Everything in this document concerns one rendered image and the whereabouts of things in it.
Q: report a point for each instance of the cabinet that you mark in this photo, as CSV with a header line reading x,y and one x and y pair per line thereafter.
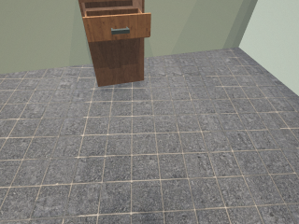
x,y
116,61

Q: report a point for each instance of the drawer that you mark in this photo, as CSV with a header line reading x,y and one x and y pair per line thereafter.
x,y
98,24

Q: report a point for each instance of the handle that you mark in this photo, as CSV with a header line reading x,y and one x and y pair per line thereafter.
x,y
120,31

